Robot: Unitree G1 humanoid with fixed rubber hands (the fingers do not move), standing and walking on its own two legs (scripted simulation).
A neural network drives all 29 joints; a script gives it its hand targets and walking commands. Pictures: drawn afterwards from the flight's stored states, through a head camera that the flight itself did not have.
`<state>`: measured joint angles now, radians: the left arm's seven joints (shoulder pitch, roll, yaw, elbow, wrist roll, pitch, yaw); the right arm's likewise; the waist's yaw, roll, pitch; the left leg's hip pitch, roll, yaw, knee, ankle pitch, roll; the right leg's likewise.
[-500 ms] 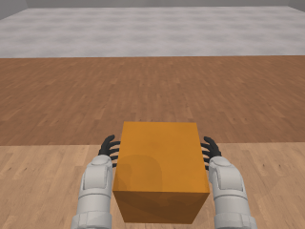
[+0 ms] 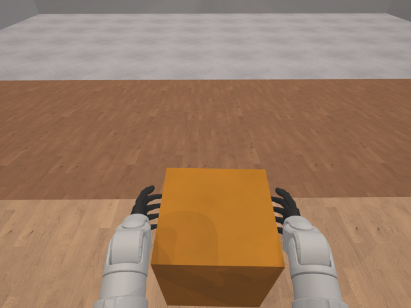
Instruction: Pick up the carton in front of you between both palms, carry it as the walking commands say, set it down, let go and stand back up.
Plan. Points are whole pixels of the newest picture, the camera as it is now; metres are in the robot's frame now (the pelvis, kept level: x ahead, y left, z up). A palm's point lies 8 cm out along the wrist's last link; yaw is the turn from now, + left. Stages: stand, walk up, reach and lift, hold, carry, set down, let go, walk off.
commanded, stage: carry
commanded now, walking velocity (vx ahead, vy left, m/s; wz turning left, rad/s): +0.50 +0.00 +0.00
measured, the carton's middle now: (214, 239) +0.29 +0.00 -0.02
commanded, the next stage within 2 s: none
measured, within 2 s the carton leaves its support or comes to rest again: neither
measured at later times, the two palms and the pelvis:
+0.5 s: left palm (140, 159) +0.45 +0.18 +0.08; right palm (263, 155) +0.46 -0.12 +0.08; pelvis +0.19 +0.02 +0.00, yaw +2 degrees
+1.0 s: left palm (153, 95) +0.77 +0.20 +0.09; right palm (241, 95) +0.76 -0.10 +0.09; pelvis +0.50 +0.05 +0.00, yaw -1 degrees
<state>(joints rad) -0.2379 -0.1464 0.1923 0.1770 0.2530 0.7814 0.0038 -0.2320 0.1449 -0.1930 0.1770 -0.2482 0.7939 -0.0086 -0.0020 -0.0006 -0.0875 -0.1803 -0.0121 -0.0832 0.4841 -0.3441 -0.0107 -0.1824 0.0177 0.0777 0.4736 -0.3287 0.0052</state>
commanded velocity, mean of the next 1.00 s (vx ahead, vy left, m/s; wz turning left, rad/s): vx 0.50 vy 0.00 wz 0.00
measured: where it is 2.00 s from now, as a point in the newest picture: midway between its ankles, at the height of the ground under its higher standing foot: (198, 184)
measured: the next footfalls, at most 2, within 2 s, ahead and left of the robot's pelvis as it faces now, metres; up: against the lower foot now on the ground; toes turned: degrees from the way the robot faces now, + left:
right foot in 0.30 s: +0.12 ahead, -0.09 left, +0.00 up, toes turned -7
left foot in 0.60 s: +0.40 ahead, +0.13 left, +0.00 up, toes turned +11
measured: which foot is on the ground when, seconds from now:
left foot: down 0.00-0.34, up 0.36-0.58, down 0.60-1.00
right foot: down 0.00-0.16, up 0.18-0.28, down 0.30-0.62, up 0.64-1.00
